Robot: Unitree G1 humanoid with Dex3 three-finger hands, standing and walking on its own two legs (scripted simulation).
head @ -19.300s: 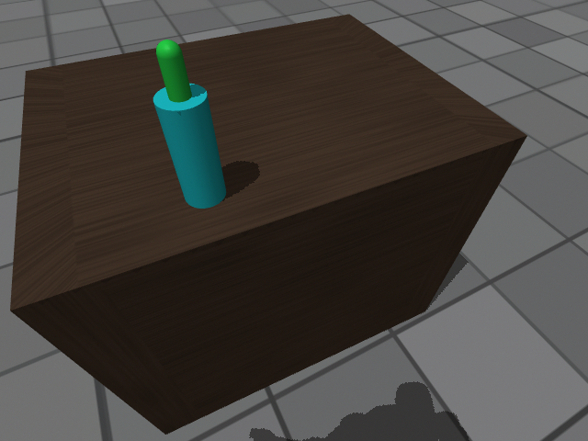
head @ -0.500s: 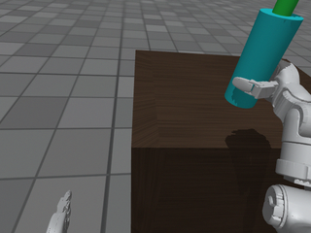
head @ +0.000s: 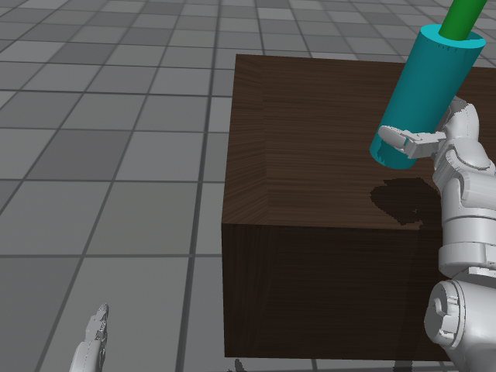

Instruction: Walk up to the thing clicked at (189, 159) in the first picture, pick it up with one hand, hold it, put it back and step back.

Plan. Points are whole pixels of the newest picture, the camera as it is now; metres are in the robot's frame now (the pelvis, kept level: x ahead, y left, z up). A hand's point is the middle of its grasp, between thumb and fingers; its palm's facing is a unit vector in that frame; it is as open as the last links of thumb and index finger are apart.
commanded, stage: crouch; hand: right
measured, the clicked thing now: (429, 79) +0.43 -0.20 +0.30
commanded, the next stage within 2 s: lower in 0.44 s
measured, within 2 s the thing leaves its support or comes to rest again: neither
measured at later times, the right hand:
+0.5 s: hand (403, 129) +0.46 -0.22 +0.19, palm faces +0.23 +0.97 +0.00, open 10.4 cm
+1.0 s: hand (393, 148) +0.47 -0.22 +0.15, palm faces +0.23 +0.97 +0.01, open 10.4 cm
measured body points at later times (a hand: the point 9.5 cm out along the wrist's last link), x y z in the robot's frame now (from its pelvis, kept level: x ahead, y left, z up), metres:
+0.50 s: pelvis +0.03 +0.00 +0.00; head +0.04 +0.01 +0.45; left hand +0.18 +0.26 -0.07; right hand +0.45 -0.27 +0.20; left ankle +0.03 +0.13 -0.73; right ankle +0.03 -0.15 -0.73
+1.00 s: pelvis +0.03 -0.01 +0.00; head +0.06 -0.01 +0.45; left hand +0.17 +0.26 -0.07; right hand +0.45 -0.28 +0.15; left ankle +0.03 +0.13 -0.73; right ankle +0.03 -0.15 -0.73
